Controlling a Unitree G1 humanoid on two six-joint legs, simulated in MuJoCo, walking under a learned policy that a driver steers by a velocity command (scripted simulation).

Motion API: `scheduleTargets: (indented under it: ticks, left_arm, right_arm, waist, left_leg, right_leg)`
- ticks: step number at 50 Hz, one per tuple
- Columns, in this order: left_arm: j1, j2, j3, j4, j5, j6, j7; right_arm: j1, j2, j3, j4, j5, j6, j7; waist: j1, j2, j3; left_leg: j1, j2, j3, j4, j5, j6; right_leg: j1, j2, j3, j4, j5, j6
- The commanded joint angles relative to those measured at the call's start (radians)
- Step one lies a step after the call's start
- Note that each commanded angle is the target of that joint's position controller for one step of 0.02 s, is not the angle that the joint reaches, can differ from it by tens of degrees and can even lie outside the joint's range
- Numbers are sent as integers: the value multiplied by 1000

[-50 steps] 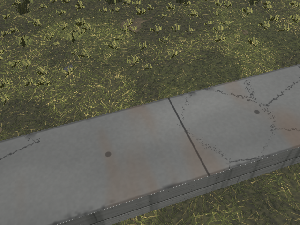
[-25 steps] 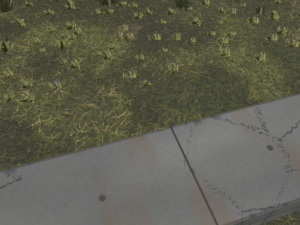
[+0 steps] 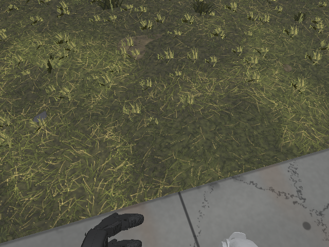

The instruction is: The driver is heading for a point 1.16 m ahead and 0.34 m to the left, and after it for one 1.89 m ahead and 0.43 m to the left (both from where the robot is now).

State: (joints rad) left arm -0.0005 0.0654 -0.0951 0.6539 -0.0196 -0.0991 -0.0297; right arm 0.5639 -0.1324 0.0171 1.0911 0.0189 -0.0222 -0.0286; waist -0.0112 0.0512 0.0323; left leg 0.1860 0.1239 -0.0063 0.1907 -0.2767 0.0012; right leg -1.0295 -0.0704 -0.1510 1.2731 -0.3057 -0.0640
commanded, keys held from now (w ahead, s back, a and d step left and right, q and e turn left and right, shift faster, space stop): w+q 0.96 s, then w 0.04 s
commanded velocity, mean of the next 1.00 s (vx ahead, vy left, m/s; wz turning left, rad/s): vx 0.50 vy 0.00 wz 0.52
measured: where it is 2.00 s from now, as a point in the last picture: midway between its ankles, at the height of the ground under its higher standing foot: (97, 106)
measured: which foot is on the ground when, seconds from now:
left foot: down 0.00-0.02, up 0.04-0.58, down 0.60-1.00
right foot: down 0.00-0.60, up 0.62-1.00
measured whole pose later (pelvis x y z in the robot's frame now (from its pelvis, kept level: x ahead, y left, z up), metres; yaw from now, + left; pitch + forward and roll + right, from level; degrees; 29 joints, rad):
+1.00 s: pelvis +0.52 +0.09 +0.15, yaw +33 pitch +3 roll -1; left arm 0.00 0.28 0.07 0.71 0.02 -0.13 -0.06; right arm 0.43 -0.24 -0.07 0.73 0.02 -0.06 -0.04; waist -0.08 -0.05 -0.02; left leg -0.15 -0.09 -0.16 0.54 -0.43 0.07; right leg -0.68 -0.06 0.13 0.60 0.26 0.00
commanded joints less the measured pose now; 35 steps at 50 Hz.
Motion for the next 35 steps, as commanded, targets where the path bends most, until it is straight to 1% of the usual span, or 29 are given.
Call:
scheduleTargets:
  ticks: [1,2,3,4,5,6,7,8,9,10,12,13,14,15,17,18,20,22,24,25,26,28,29,30,31,32,33,34,35]
  left_arm:
    - [471,506,182,58,47,14,6]
    - [589,462,165,93,82,27,-3]
    - [520,372,153,108,82,18,-8]
    - [406,317,147,144,10,16,-19]
    - [307,198,122,194,-1,16,-26]
    - [218,99,93,220,35,8,-29]
    - [190,71,90,247,52,1,-27]
    - [210,60,89,276,50,-8,-19]
    - [241,65,92,297,41,-16,-22]
    - [269,74,97,321,45,-19,-18]
    - [252,125,111,314,49,-15,3]
    - [233,134,110,297,52,-17,12]
    - [229,161,113,295,58,-23,26]
    - [230,190,119,296,53,-27,40]
    - [267,242,131,295,55,-29,65]
    - [290,265,137,289,53,-24,74]
    - [334,306,154,279,36,-17,87]
    - [338,341,176,264,22,-5,83]
    - [329,351,193,249,12,9,71]
    - [298,363,200,238,18,9,65]
    - [255,375,204,214,15,9,57]
    - [221,396,218,202,-23,26,54]
    - [239,393,218,213,-29,46,50]
    - [262,380,217,209,-15,50,56]
    - [324,238,182,152,34,30,55]
    - [255,244,174,96,12,-18,46]
    - [125,313,188,60,-31,-50,34]
    - [110,308,186,49,-34,-62,32]
    - [137,324,195,58,-16,-61,36]
  right_arm:
    - [38,-183,-39,-69,-23,-40,8]
    - [148,-110,-33,-19,-32,-88,46]
    - [86,-61,-59,-45,30,-97,67]
    - [-118,-29,-47,-138,37,-62,67]
    - [-257,-14,-41,-219,23,-32,58]
    - [-301,-70,-46,-266,11,-14,57]
    - [-265,-87,-53,-279,19,0,56]
    - [-222,-89,-52,-288,23,7,56]
    - [-220,-60,-39,-295,22,4,57]
    - [-222,-43,-35,-304,23,12,51]
    - [-270,-71,-36,-327,11,30,41]
    - [-295,-118,-54,-334,-1,29,43]
    - [-320,-140,-63,-347,-11,28,43]
    - [-332,-158,-71,-356,-14,27,45]
    - [-375,-148,-73,-369,-8,25,51]
    - [-433,-144,-72,-390,4,23,60]
    - [-518,-124,-71,-424,11,15,82]
    - [-561,-117,-75,-442,17,10,93]
    - [-576,-128,-82,-453,17,11,101]
    - [-530,-151,-95,-448,7,12,102]
    - [-449,-176,-114,-433,0,10,97]
    - [-335,-226,-143,-418,5,24,85]
    - [-256,-242,-161,-399,22,21,75]
    - [-138,-313,-194,-364,12,17,61]
    - [-157,-403,-207,-364,11,5,56]
    - [-148,-343,-180,-394,4,-28,73]
    - [-147,-271,-158,-389,5,-50,84]
    - [-188,-252,-150,-397,6,-60,85]
    - [-247,-224,-139,-420,17,-65,86]
  waist:
    - [199,-269,-435]
    - [187,-461,-661]
    - [145,-281,-613]
    - [109,-170,-343]
    - [74,-98,-130]
    - [26,-74,-44]
    - [-20,-100,-5]
    - [-36,-113,8]
    - [-42,-86,19]
    - [-41,-99,26]
    - [-49,-103,61]
    - [-46,-102,40]
    - [-51,-127,39]
    - [-52,-137,37]
    - [-26,-116,14]
    - [2,-110,22]
    - [51,-110,37]
    - [75,-125,44]
    - [84,-111,72]
    - [50,-113,54]
    - [11,-124,0]
    - [-54,-171,-39]
    - [-96,-140,-68]
    - [-142,-71,-120]
    - [-23,201,-135]
    - [-29,190,-265]
    - [-70,77,-177]
    - [-40,4,-125]
    - [-1,-43,-94]
  left_leg:
    - [-421,-81,-120,754,662,64]
    - [-494,-266,-295,1195,-12,35]
    - [-642,-299,-381,1501,-1,32]
    - [-753,-222,-196,1594,4,40]
    - [-851,-145,-142,1597,45,84]
    - [-850,-92,-134,1642,91,118]
    - [-829,-72,-133,1643,97,146]
    - [-856,-70,-148,1626,102,174]
    - [-891,-73,-161,1562,155,194]
    - [-947,-89,-158,1544,168,205]
    - [-961,-83,-130,1324,151,159]
    - [-940,-82,-105,1241,218,144]
    - [-934,-85,-86,1172,271,122]
    - [-928,-76,-66,1094,312,101]
    - [-940,-55,-10,968,353,83]
    - [-955,-44,14,874,366,81]
    - [-955,-22,38,691,366,79]
    - [-908,-16,64,579,320,72]
    - [-918,-15,88,510,236,85]
    - [-867,-10,76,537,250,103]
    - [-753,-50,117,576,240,119]
    - [-630,-120,157,528,46,154]
    - [-512,-198,213,356,8,180]
    - [-249,-171,90,313,76,220]
    - [27,61,-371,306,111,373]
    - [100,164,-795,95,-117,478]
    - [36,166,-719,29,-31,408]
    - [-64,137,-590,55,69,375]
    - [-178,107,-483,70,182,352]
  right_leg:
    - [1092,-176,672,-519,170,-168]
    - [1244,-351,1087,-795,417,-256]
    - [1124,-421,1219,-984,50,-253]
    - [909,-381,1038,-983,-194,-184]
    - [698,-333,807,-910,-358,-123]
    - [546,-300,608,-863,-318,-89]
    - [488,-261,467,-856,-270,-52]
    - [529,-241,378,-903,-197,-34]
    - [563,-211,251,-888,-56,-5]
    - [604,-209,205,-936,-13,0]
    - [603,-181,68,-1027,49,-17]
    - [640,-165,16,-1070,147,-17]
    - [648,-157,-23,-1100,187,-23]
    - [672,-148,-56,-1112,216,-28]
    - [775,-166,-78,-1122,241,-47]
    - [825,-177,-85,-1130,244,-51]
    - [931,-222,-90,-1142,246,-62]
    - [1003,-243,-109,-1143,268,-72]
    - [1091,-268,-115,-1121,313,-84]
    - [1110,-290,-123,-1068,508,-83]
    - [1103,-263,-151,-991,738,-75]
    - [1128,-253,-150,-785,1025,-64]
    - [1129,-201,-172,-599,989,-38]
    - [931,-170,-145,-334,760,2]
    - [467,2,-94,5,-117,63]
    - [289,123,163,190,-288,68]
    - [216,66,234,193,-189,33]
    - [238,27,244,132,-96,11]
    - [291,-8,259,43,-50,18]
Velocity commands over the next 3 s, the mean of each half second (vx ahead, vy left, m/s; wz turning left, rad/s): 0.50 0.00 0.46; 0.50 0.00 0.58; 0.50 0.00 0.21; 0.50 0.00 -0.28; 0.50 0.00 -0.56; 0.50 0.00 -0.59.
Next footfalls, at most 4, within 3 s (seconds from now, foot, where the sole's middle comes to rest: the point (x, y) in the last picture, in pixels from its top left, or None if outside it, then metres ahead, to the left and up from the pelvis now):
0.60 left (130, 236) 0.42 0.14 -0.62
1.16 right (148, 143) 0.86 0.10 -0.72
1.66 left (73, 127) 0.96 0.45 -0.72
2.18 right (107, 71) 1.32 0.33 -0.72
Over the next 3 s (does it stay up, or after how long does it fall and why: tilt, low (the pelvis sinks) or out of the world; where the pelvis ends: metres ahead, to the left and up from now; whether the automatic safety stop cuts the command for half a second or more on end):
stays up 1.55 0.47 0.06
